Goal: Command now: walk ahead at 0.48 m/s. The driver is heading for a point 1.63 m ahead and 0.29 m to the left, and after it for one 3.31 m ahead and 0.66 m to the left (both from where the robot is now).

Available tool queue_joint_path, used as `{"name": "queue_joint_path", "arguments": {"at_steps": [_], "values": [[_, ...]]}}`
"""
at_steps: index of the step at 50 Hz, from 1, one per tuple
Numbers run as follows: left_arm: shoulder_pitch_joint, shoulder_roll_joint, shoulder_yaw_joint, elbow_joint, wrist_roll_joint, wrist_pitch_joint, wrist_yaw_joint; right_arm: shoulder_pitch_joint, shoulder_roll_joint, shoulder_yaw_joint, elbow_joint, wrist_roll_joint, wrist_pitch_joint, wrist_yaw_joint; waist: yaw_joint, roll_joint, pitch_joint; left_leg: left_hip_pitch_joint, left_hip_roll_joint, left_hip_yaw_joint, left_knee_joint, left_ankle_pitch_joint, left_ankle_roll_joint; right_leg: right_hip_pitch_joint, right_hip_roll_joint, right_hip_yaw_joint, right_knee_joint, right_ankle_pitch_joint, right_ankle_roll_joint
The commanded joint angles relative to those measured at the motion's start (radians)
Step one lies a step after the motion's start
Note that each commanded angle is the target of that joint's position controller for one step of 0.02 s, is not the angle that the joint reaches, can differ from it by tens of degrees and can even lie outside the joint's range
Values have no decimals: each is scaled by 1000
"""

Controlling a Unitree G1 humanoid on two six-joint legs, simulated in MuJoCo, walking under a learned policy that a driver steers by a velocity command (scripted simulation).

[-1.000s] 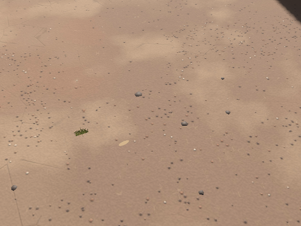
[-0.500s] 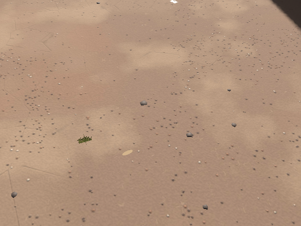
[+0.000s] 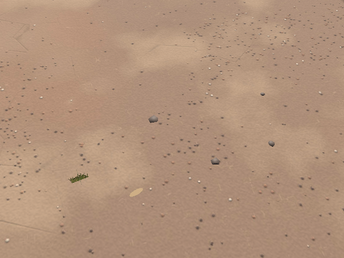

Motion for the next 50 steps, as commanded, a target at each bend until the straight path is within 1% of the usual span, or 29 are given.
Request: {"name": "queue_joint_path", "arguments": {"at_steps": [1, 2, 3, 4, 5, 6, 7, 9, 11, 13, 16, 21, 24, 25, 26, 27, 28, 29, 30, 31, 32, 33, 34, 35, 38, 43, 47, 49, 50], "values": [[515, 277, 83, 93, 40, -3, 17, 115, -10, -4, -71, 28, -2, 14, 150, -179, -332, -644, -15, 6, 908, -18, 27, 825, -461, 728, -137, -202, -219], [448, 242, 81, 91, -6, 9, 7, 36, -121, -33, -78, 15, 5, 16, 159, -67, -302, -751, -7, -104, 997, 23, 45, 741, -434, 867, -283, -392, -236], [321, 181, 62, 70, -18, 6, 6, -87, -140, -40, -125, 4, 4, 18, 114, -47, -120, -806, 59, -100, 955, 134, 54, 578, -403, 695, -320, -430, -190], [265, 120, 47, 64, -16, -6, 1, -144, -132, -41, -139, -2, 0, 21, 92, 4, -45, -766, 91, -97, 892, 200, 54, 439, -359, 584, -355, -298, -156], [261, 86, 36, 75, -10, -16, 4, -146, -114, -43, -134, -10, 6, 23, 57, 17, -17, -708, 113, -98, 842, 221, 48, 353, -315, 487, -366, -170, -124], [281, 57, 25, 94, -10, -24, 10, -118, -90, -41, -128, -22, 20, 28, 26, 6, -14, -646, 128, -97, 797, 222, 36, 288, -279, 409, -376, -82, -100], [307, 51, 19, 108, -9, -32, 13, -105, -67, -39, -125, -24, 32, 33, 12, -4, -16, -619, 131, -91, 762, 220, 26, 267, -263, 361, -380, -15, -91], [360, 78, 20, 126, -10, -45, 17, -141, -64, -41, -142, -26, 49, 39, 1, -20, -1, -649, 138, -65, 705, 237, 9, 261, -241, 297, -391, 83, -88], [393, 107, 24, 130, -7, -49, 18, -227, -77, -44, -174, -23, 62, 46, 9, -30, 23, -728, 149, -49, 644, 309, -1, 281, -235, 237, -421, 92, -74], [431, 103, 19, 133, -6, -49, 18, -329, -86, -43, -209, -14, 65, 52, 33, -34, 46, -789, 149, -42, 555, 392, -5, 311, -220, 182, -434, 144, -47], [470, 94, 11, 135, -8, -53, 21, -444, -74, -34, -248, -3, 59, 58, 61, -43, 53, -776, 118, -11, 380, 500, -2, 349, -200, 95, -427, 266, -2], [553, 104, 6, 162, -3, -52, 40, -574, -72, -25, -298, -4, 52, 61, 99, -50, 60, -762, 72, 69, 197, 504, 36, 525, -241, 13, -373, 475, 18], [532, 141, 14, 160, -1, -44, 58, -511, -99, -40, -292, -11, 49, 53, 52, -83, 2, -657, -3, 121, 166, 369, 89, 621, -268, -34, -200, 885, 33], [518, 156, 18, 155, 2, -38, 63, -436, -115, -50, -272, -13, 47, 49, 17, -97, -39, -584, -34, 134, 162, 316, 112, 632, -275, -47, -86, 989, 34], [504, 171, 24, 147, 4, -30, 63, -330, -138, -64, -239, -15, 43, 46, -26, -105, -96, -475, -58, 130, 126, 296, 138, 618, -280, -52, 69, 986, 33], [480, 180, 27, 132, -2, -25, 58, -197, -172, -83, -200, -26, 38, 42, -94, -90, -156, -284, -46, 82, 44, 324, 174, 510, -267, -71, 283, 836, 43], [459, 154, 21, 87, -6, -30, 48, -78, -263, -113, -186, -38, 40, 33, -141, 13, -252, -58, 170, -193, 31, 268, 247, 282, -217, -86, 617, 419, 63], [483, 92, 18, 24, -30, -37, 26, -124, -326, -129, -206, -24, 55, 35, -54, 243, -317, 177, 415, -778, -107, 324, 428, -143, 33, 14, 965, -417, 112], [372, 148, 26, 0, -10, -47, 20, -156, -300, -123, -203, 1, 64, 37, -57, 47, -239, 127, 372, -698, -149, 289, 391, -266, -46, 178, 960, -325, 91], [308, 147, 25, -30, -18, -61, 15, -216, -258, -112, -212, 4, 64, 33, -33, 19, -136, 6, 349, -577, -175, 331, 347, -281, -87, 179, 887, -232, 89], [311, 141, 26, -25, -17, -64, 16, -255, -206, -99, -213, 1, 60, 32, 16, -61, -61, -123, 305, -488, -200, 453, 299, -227, -119, 173, 792, -190, 96], [306, 133, 28, -31, 0, -49, 18, -274, -183, -90, -217, 5, 52, 26, 47, -69, -38, -207, 255, -415, -206, 542, 267, -171, -139, 177, 726, -185, 113], [330, 115, 24, -30, 16, -27, 14, -284, -173, -83, -219, 9, 44, 21, 73, -47, -45, -257, 217, -357, -213, 593, 248, -117, -147, 174, 680, -182, 130], [332, 108, 24, -37, 24, -8, 11, -267, -181, -83, -217, 14, 34, 20, 80, -30, -50, -278, 199, -335, -214, 643, 244, -99, -146, 166, 644, -187, 146], [246, 107, 23, -85, 26, 20, 2, -212, -233, -92, -214, 18, 22, 20, 72, 11, -33, -312, 154, -291, -230, 700, 227, -137, -145, 131, 527, -114, 183], [50, 110, 14, -159, 17, 25, -10, -96, -213, -82, -202, 16, 27, 22, -6, 64, -21, -212, 125, -263, -227, 779, 140, -202, -129, 101, 284, 94, 181], [-71, 108, 1, -203, 8, 17, -17, -34, -213, -74, -191, 5, 25, 12, -53, 75, -6, -94, 149, -267, -215, 819, 128, -207, -97, 81, 135, 136, 149], [-102, 119, 0, -224, 3, 9, -18, -30, -226, -73, -190, -3, 23, 5, -53, 82, 4, -44, 180, -279, -197, 859, 134, -185, -81, 81, 74, 111, 124], [-83, 131, 3, -226, 2, 4, -17, -45, -237, -74, -192, -5, 21, 1, -33, 85, 4, -32, 195, -280, -180, 903, 128, -146, -74, 86, 43, 82, 106]]}}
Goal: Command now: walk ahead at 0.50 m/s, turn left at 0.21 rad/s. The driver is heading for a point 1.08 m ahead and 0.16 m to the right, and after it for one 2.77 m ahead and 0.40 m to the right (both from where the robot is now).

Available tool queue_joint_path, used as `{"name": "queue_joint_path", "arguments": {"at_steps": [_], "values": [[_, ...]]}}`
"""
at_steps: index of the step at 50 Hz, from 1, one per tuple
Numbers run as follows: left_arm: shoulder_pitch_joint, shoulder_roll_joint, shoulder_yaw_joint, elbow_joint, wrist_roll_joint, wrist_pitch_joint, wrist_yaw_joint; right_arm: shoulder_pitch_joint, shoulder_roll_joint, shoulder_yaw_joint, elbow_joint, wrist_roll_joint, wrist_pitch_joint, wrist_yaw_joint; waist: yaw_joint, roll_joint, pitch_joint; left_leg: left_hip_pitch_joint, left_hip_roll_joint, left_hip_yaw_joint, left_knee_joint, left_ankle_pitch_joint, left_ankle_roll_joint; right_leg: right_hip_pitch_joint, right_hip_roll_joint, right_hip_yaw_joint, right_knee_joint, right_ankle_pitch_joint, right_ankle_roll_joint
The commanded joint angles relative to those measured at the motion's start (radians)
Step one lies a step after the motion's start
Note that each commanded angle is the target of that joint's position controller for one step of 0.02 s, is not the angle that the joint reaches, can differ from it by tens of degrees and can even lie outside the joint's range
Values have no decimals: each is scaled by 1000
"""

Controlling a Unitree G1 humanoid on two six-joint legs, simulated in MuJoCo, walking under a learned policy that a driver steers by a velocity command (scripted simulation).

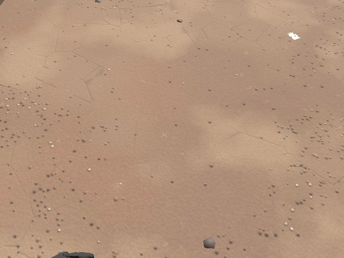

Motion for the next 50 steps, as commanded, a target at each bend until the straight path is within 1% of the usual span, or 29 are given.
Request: {"name": "queue_joint_path", "arguments": {"at_steps": [1, 3, 4, 5, 6, 7, 8, 9, 11, 13, 17, 20, 25, 27, 28, 29, 30, 31, 32, 33, 36, 40, 43, 45, 46, 47, 48, 49, 50], "values": [[-58, 93, 19, -88, -6, -29, 4, 37, -158, -26, -24, -8, -12, -14, 42, 125, 11, 26, 295, -103, 75, 810, 54, 85, 49, -18, -92, -59, -51], [160, 135, 40, -20, -10, -40, 22, 4, -178, -29, -26, -13, -17, -10, 139, 117, -91, 18, 267, -70, 297, 1007, 27, 340, 108, -36, -152, -110, -91], [315, 163, 52, 20, 3, -49, 35, -5, -167, -25, -33, -7, -20, -5, 210, 83, -181, -99, 229, -42, 498, 859, 15, 567, 39, 25, -175, -88, -122], [450, 252, 71, 29, 29, -52, 47, 47, -94, -8, -68, 15, -24, 1, 219, -66, -328, -323, 133, 17, 816, 453, -11, 826, -217, 353, -178, -183, -193], [434, 285, 86, 52, 24, -38, 31, 172, -76, -10, -44, 35, -16, 3, 151, -238, -370, -572, -9, 44, 1059, -237, -30, 924, -374, 750, -310, -169, -313], [329, 189, 66, 33, -9, -29, 23, 92, -137, -19, -38, 0, -7, -4, 122, -58, -204, -638, 67, -2, 1104, -155, -22, 767, -327, 682, -344, -206, -286], [243, 122, 48, 19, -18, -34, 20, 2, -120, -15, -56, -6, -7, 0, 107, 22, -77, -629, 99, 6, 1061, -80, -32, 614, -289, 505, -354, -41, -266], [219, 92, 37, 25, -13, -42, 18, -28, -95, -10, -64, -6, -5, 1, 89, 43, -40, -599, 125, 17, 1016, -53, -41, 540, -242, 384, -361, 176, -241], [252, 63, 22, 65, -19, -58, 22, -15, -77, -8, -59, -21, 17, 9, 60, -10, -44, -524, 143, 38, 942, -50, -66, 470, -181, 216, -364, 501, -205], [288, 79, 21, 92, -22, -73, 20, -1, -57, -5, -52, -21, 31, 13, 42, -37, -77, -499, 127, 63, 894, -28, -85, 469, -160, 146, -357, 677, -204], [296, 95, 13, 115, -19, -60, 28, -90, -33, 10, -64, -17, 45, 16, 39, -55, -77, -504, 142, 119, 696, 78, -108, 453, -108, 42, -358, 717, -183], [336, 97, 8, 141, -19, -48, 33, -178, -21, 25, -74, -9, 49, 10, 75, -74, -83, -448, 143, 151, 543, 156, -110, 461, -96, 21, -346, 680, -162], [358, 86, 1, 175, -17, -26, 45, -209, -32, 30, -52, -5, 44, -13, 90, -60, -54, -363, 139, 147, 357, 130, -84, 489, -136, 84, -280, 503, -167], [361, 87, 1, 183, -21, -20, 49, -164, -40, 31, -28, -13, 29, -21, 67, -11, -58, -222, 166, 113, 175, 264, -64, 448, -114, 110, -231, 232, -125], [399, 87, 3, 181, -14, -19, 49, -115, -102, 16, -13, -21, 20, -24, 79, 45, -93, -128, 248, 33, 210, 334, -45, 398, -77, 104, -185, -41, -112], [494, 13, -11, 189, -17, -18, 45, -106, -167, 0, -5, -13, 22, -20, 131, 182, -93, -45, 354, -101, 206, 308, 35, 266, 25, 41, -127, -384, -105], [464, 33, -6, 197, -9, -6, 47, -35, -176, -18, 18, 12, 36, -9, 58, 241, -61, -59, 426, -255, 110, 23, 130, 170, 97, -45, -11, -546, -92], [371, 78, 11, 171, -4, -1, 43, 12, -152, -17, 28, 9, 40, -1, 15, 240, -3, -89, 464, -374, 5, -187, 174, 96, 116, -53, 121, -590, -86], [284, 90, 22, 141, -1, 2, 32, -7, -125, -11, 25, -7, 41, 2, 2, 220, 46, -136, 478, -413, -74, -335, 186, 27, 90, -4, 253, -599, -86], [257, 84, 25, 129, -2, 3, 21, -55, -118, -10, 15, -15, 40, 0, 33, 192, 67, -192, 460, -375, -108, -364, 169, 17, 54, 30, 295, -534, -85], [304, 36, 23, 160, 3, -7, 8, -150, -86, -7, 0, 1, 20, -5, 108, 119, 12, -268, 368, -177, -124, -98, 100, 150, 30, 20, 258, -376, -55], [284, -2, 12, 167, -6, -1, 29, -99, -80, -1, 45, -9, 5, -11, 97, 141, -17, -290, 322, -10, -24, 278, 94, 259, 47, -29, 93, -337, -20], [277, 9, 9, 168, -17, 5, 43, -72, -96, -2, 67, -10, 14, -8, 89, 153, -40, -295, 337, -11, 35, 338, 88, 331, 57, -50, -13, -275, -19], [323, 9, 9, 191, -13, 3, 49, -100, -89, 4, 70, 1, 24, -10, 119, 128, -39, -352, 309, -1, 99, 240, 43, 452, 71, -60, -152, -190, -28], [351, 29, 13, 200, -6, -2, 53, -97, -69, 11, 74, 0, 27, -13, 129, 97, -35, -394, 281, 6, 143, 156, 6, 517, 43, -16, -220, -180, -32], [386, 84, 21, 204, 9, -11, 58, -87, -30, 21, 69, -1, 28, -14, 123, -8, -26, -439, 222, 55, 248, 62, -40, 552, -94, 140, -304, -127, -45], [352, 157, 33, 191, -11, -7, 59, -31, 36, 39, 69, 13, 36, -15, 77, -157, -15, -468, 112, 157, 324, -83, -77, 495, -220, 302, -387, -147, -120], [342, 117, 23, 195, -18, 1, 58, -42, -11, 30, 80, 2, 49, -20, 93, -145, 12, -416, 125, 159, 352, -140, -82, 430, -261, 348, -411, -169, -176], [315, 76, 10, 192, -13, 1, 56, -66, -20, 27, 79, 0, 57, -21, 83, -121, 39, -397, 130, 143, 356, -128, -80, 403, -233, 329, -416, -146, -177]]}}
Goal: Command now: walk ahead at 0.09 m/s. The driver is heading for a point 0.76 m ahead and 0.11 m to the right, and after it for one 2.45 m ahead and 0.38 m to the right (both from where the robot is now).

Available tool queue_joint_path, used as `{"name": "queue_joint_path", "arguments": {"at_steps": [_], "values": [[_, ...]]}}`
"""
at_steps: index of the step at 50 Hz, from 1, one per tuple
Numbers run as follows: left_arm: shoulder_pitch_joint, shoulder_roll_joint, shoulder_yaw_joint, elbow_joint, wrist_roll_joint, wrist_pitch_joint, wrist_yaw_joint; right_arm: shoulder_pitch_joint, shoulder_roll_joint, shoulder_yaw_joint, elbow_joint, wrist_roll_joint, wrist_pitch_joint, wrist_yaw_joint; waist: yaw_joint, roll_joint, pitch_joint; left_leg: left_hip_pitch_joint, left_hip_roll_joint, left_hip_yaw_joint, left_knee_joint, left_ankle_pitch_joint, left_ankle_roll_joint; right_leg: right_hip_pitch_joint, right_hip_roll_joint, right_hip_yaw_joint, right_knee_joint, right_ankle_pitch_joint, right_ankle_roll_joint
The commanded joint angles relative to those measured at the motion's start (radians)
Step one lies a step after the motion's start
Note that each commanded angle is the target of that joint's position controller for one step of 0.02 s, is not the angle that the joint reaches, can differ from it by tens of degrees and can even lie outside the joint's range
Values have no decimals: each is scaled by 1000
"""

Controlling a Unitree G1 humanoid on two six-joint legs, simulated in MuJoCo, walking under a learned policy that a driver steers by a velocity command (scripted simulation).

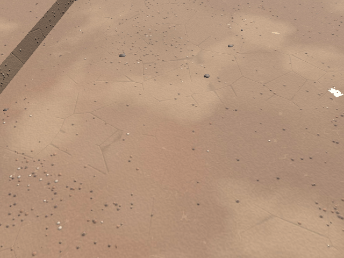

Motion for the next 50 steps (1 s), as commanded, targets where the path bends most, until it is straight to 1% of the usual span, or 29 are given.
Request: {"name": "queue_joint_path", "arguments": {"at_steps": [1, 2, 3, 4, 5, 6, 7, 8, 9, 11, 13, 17, 23, 37, 38, 39, 40, 41, 42, 43, 44, 45, 46, 47, 48, 50], "values": [[49, 103, 7, -16, 1, -1, 8, 32, -36, 1, -20, -1, 14, -7, 9, -170, 78, -95, 14, -16, 33, -52, 7, 43, -266, 317, -281, 97, -121], [20, 98, 3, -22, 0, -2, 14, 38, -28, 4, -11, 1, 15, -6, -9, -165, 58, -44, 22, -21, -14, 5, 5, 44, -233, 267, -270, 141, -97], [5, 96, 0, -19, -5, -4, 18, 51, -21, 9, 1, 1, 14, -5, -22, -152, 34, 16, 27, -23, -73, 97, 1, 47, -206, 221, -248, 205, -74], [9, 100, 0, -12, -10, -5, 19, 54, -22, 13, 11, 1, 12, -7, -24, -129, 12, 65, 35, -32, -116, 181, -5, 54, -182, 191, -229, 232, -56], [17, 102, 1, -8, -16, -6, 19, 48, -35, 14, 14, 0, 9, -9, -17, -112, -5, 97, 57, -50, -146, 233, -11, 62, -163, 176, -220, 211, -41], [23, 99, 1, -4, -20, -6, 18, 38, -53, 14, 13, -4, 7, -11, -6, -101, -7, 114, 84, -72, -161, 267, -14, 58, -145, 169, -217, 165, -30], [55, 73, -1, 7, -25, -3, 16, 19, -69, 11, 24, 3, 8, -11, 18, -33, 38, 61, 88, -84, -152, 271, -13, 75, -109, 143, -225, 156, -21], [75, 69, -2, 24, -21, -2, 17, 5, -57, 13, 28, 6, 9, -12, 21, -14, 54, 48, 91, -86, -160, 278, -18, 100, -105, 136, -207, 199, -18], [88, 68, -1, 35, -17, -1, 20, 0, -46, 16, 32, 7, 10, -14, 19, -9, 54, 48, 94, -84, -166, 288, -21, 120, -106, 133, -193, 251, -17], [96, 76, 2, 46, -16, 0, 21, 0, -40, 17, 43, 8, 11, -20, 19, -10, 36, 62, 98, -83, -173, 309, -20, 151, -110, 131, -175, 334, -20], [95, 68, 0, 52, -15, 0, 20, -5, -42, 17, 53, 10, 12, -23, 20, -13, 24, 80, 100, -81, -173, 318, -18, 161, -112, 130, -171, 358, -20], [96, 57, -2, 71, -14, 5, 23, -21, -38, 18, 65, 8, 18, -26, 21, -20, 36, 87, 104, -78, -174, 315, -18, 156, -107, 127, -179, 341, -17], [105, 53, -4, 94, -13, 11, 26, -26, -39, 21, 83, 8, 23, -28, 22, -26, 43, 84, 108, -76, -180, 299, -18, 159, -104, 128, -187, 317, -17], [129, 43, -11, 126, -13, 18, 25, 2, -22, 32, 109, 5, 26, -28, 29, -21, 75, 52, 111, -75, -194, 240, -20, 134, -96, 138, -219, 173, -17], [139, 41, -12, 129, -13, 19, 24, 13, -16, 33, 113, 3, 26, -27, 32, -25, 57, 55, 102, -68, -195, 184, -19, 140, -89, 142, -238, 56, -20], [144, 59, -4, 130, -13, 23, 23, 14, -19, 31, 111, -2, 27, -26, 37, -42, 68, 33, 78, -46, -167, 104, -15, 132, -84, 160, -257, -92, -30], [158, 90, 8, 132, -15, 30, 23, 12, -23, 27, 102, -7, 28, -24, 44, -77, 80, -13, 41, -7, -101, -13, -8, 128, -92, 195, -276, -273, -57], [191, 115, 22, 137, -13, 38, 21, -4, -24, 24, 86, -15, 29, -19, 59, -111, 105, -97, 13, 29, -18, -104, 1, 131, -133, 261, -311, -464, -95], [228, 128, 31, 143, -10, 44, 18, -31, -20, 23, 65, -25, 29, -12, 78, -131, 149, -188, 0, 65, 65, -144, 9, 125, -201, 343, -364, -606, -137], [264, 127, 37, 152, -6, 45, 14, -65, -5, 26, 39, -34, 25, -4, 98, -150, 187, -235, 20, 63, 157, -143, 18, 91, -268, 428, -410, -659, -180], [282, 117, 38, 157, 4, 40, 11, -100, -8, 23, 13, -33, 19, 4, 105, -147, 209, -297, 47, 32, 265, -158, 26, 84, -315, 485, -444, -630, -215], [276, 117, 40, 153, 11, 32, 10, -117, -16, 18, -7, -31, 11, 12, 92, -113, 204, -353, 67, 4, 341, -154, 33, 107, -335, 500, -454, -573, -231], [251, 122, 42, 142, 11, 22, 8, -111, -19, 14, -16, -27, 0, 20, 70, -82, 181, -377, 79, -12, 368, -127, 38, 131, -331, 477, -450, -511, -228], [225, 122, 42, 131, 7, 13, 7, -97, -22, 9, -20, -23, -11, 27, 50, -65, 153, -369, 85, -14, 355, -96, 39, 142, -316, 436, -440, -449, -214], [207, 118, 41, 122, 2, 4, 6, -93, -24, 5, -24, -20, -19, 32, 40, -62, 132, -345, 81, -5, 324, -67, 35, 143, -291, 386, -431, -390, -196], [194, 117, 40, 115, -3, -9, 6, -101, -17, 1, -39, -17, -24, 38, 32, -89, 115, -276, 62, 23, 242, -29, 27, 110, -246, 301, -411, -315, -174]]}}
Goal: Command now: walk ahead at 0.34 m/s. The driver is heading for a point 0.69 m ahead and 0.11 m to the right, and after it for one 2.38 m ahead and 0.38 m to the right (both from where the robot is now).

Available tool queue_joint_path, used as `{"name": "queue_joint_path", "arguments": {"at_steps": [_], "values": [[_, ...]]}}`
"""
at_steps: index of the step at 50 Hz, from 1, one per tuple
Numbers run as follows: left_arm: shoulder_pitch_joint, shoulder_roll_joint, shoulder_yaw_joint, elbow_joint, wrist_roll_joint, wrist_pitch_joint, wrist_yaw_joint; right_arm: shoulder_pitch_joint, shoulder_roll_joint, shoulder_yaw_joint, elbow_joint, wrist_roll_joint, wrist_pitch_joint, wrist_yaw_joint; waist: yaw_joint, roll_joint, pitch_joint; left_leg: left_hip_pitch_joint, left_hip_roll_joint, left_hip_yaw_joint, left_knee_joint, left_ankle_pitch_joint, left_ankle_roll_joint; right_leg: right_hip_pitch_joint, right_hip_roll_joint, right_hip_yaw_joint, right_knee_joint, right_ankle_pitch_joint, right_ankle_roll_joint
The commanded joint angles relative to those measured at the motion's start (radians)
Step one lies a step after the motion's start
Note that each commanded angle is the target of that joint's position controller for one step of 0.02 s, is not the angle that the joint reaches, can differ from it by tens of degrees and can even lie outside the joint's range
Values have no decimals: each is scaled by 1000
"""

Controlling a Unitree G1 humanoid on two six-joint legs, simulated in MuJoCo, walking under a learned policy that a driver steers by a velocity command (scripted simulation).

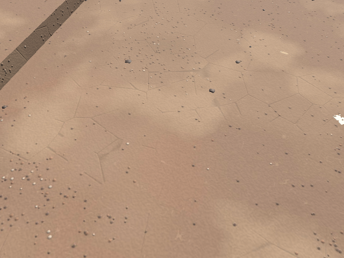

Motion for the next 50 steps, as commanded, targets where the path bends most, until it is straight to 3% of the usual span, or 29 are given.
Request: {"name": "queue_joint_path", "arguments": {"at_steps": [1, 3, 5, 6, 7, 8, 9, 10, 12, 13, 16, 22, 25, 27, 29, 30, 31, 32, 33, 34, 35, 36, 37, 38, 39, 42, 45, 50], "values": [[-3, 116, 18, -39, -5, -27, 1, -56, -45, -15, -78, 5, -23, 12, -23, -63, 138, -84, 15, -2, -85, 42, -2, -100, -281, 266, -204, -285, -137], [-5, 127, 21, -41, -7, -30, -3, -47, -47, -19, -90, 12, -22, 11, -31, -83, 141, 22, -4, 29, -188, 81, -1, -167, -270, 234, -172, -294, -134], [-28, 132, 24, -49, -13, -29, -8, 57, -44, -25, -60, 14, -26, 7, -77, -50, 138, 225, -42, 70, -300, 154, 1, -296, -238, 194, -80, -341, -119], [-32, 111, 18, -55, -7, -33, -10, 141, -58, -33, -35, 12, -32, 2, -107, -10, 122, 348, -45, 52, -342, 105, 4, -372, -201, 163, 16, -355, -103], [-63, 50, -1, -78, -1, -40, -19, 261, -122, -52, -11, 0, -46, -9, -158, 154, 108, 466, 115, -173, -496, -61, 22, -484, -113, 68, 285, -283, -66], [-83, -17, -19, -130, -7, -46, -29, 378, -232, -77, 1, 5, -48, -15, -175, 363, 63, 542, 363, -615, -716, -430, 105, -672, 11, -52, 619, -322, -29], [-100, 74, 4, -139, 21, -40, -37, 317, -203, -71, 1, 5, -35, -20, -118, 229, 128, 410, 398, -677, -730, -508, 142, -693, -44, 46, 798, -291, -47], [-127, 82, 9, -145, 19, -41, -50, 196, -160, -59, -44, 9, -40, -14, -65, 121, 180, 318, 359, -576, -724, -420, 123, -690, -86, 94, 838, -179, -50], [-99, 47, 7, -124, 5, -43, -60, 107, -120, -47, -76, 17, -62, -13, -13, 74, 164, 269, 273, -348, -736, -115, 72, -613, -119, 110, 805, -38, -26], [-93, 49, 10, -118, 9, -37, -62, 112, -96, -40, -72, 17, -72, -18, -6, 70, 148, 278, 243, -257, -730, 25, 56, -596, -123, 97, 804, 3, -12], [-145, 38, 15, -133, 4, -18, -62, 199, -78, -31, -41, 16, -86, -25, -15, 71, 125, 345, 205, -92, -688, 346, 32, -647, -114, 67, 824, 82, 1], [-393, 9, 1, -241, 0, -10, -67, 230, -73, -21, -41, 12, -92, -35, -44, 97, 165, 337, 171, 85, -660, 674, 23, -652, -88, -32, 560, 197, 16], [-471, 8, -7, -285, 1, -8, -71, 258, -102, -25, -30, 15, -91, -46, -55, 106, 170, 374, 187, 140, -629, 841, 21, -552, -55, -113, 379, 193, -10], [-431, 35, 2, -285, 4, -8, -67, 257, -133, -32, -28, 17, -90, -55, -26, 124, 126, 433, 202, 175, -524, 1132, 12, -457, -6, -153, 340, 151, -53], [-289, 72, 20, -250, 7, -10, -60, 229, -166, -45, -37, 14, -80, -65, 44, 159, 43, 466, 224, 193, -315, 1343, 15, -317, 44, -162, 340, 70, -110], [-183, 100, 35, -219, 9, -12, -59, 209, -182, -53, -51, 11, -73, -61, 87, 171, -18, 452, 235, 183, -155, 1321, 26, -209, 59, -142, 313, 37, -142], [-68, 133, 55, -185, 18, -17, -54, 177, -194, -60, -70, 13, -70, -49, 150, 146, -70, 360, 222, 187, 69, 1142, 28, -39, 59, -97, 214, 44, -175], [-12, 209, 82, -179, 24, -16, -44, 156, -159, -56, -106, 12, -70, -35, 169, 22, -135, 138, 153, 185, 401, 607, 16, 150, -130, 157, 166, -82, -235], [-62, 290, 99, -206, 19, -6, -46, 179, -79, -46, -190, 30, -75, -12, 71, -194, -205, -280, -83, 49, 740, -137, -28, 387, -386, 760, 40, -55, -420], [-70, 266, 93, -204, 0, 3, -40, 40, -143, -53, -223, 21, -90, -5, 96, -21, -136, -413, -20, -110, 735, -34, -10, 334, -370, 738, -56, -131, -383], [-129, 220, 80, -209, -6, 0, -32, -3, -150, -52, -249, 28, -104, 0, 59, 20, -28, -425, 28, -113, 647, 67, -5, 209, -358, 625, -86, -86, -335], [-171, 171, 67, -213, -4, -8, -31, 11, -150, -55, -238, 28, -107, -4, 4, 109, 35, -361, 62, -107, 547, 113, -10, 83, -318, 533, -102, 56, -286], [-193, 150, 59, -219, -9, -19, -26, 18, -141, -56, -238, 10, -92, -8, -31, 124, 54, -293, 80, -110, 485, 116, -27, -3, -270, 450, -101, 179, -258], [-202, 138, 51, -222, -15, -30, -22, 42, -124, -52, -236, -8, -69, -6, -56, 104, 48, -230, 91, -111, 438, 116, -46, -62, -231, 387, -104, 259, -242], [-187, 142, 49, -220, -20, -43, -20, 43, -119, -53, -242, -15, -50, -2, -66, 85, 45, -209, 93, -104, 398, 107, -62, -85, -206, 352, -104, 324, -237], [-122, 186, 55, -213, -26, -58, -21, -52, -119, -51, -292, -17, -20, 8, -52, 29, 62, -255, 95, -65, 273, 186, -98, -108, -155, 293, -108, 426, -208], [-44, 184, 53, -212, -24, -52, -25, -193, -131, -50, -349, -12, -13, 15, 1, -13, 71, -330, 82, -45, 128, 317, -107, -47, -135, 289, -104, 474, -151], [47, 158, 36, -197, -18, -53, -16, -335, -112, -30, -398, -4, -20, 28, 60, -39, 77, -339, 38, -8, -96, 443, -72, 97, -132, 248, -72, 633, -94]]}}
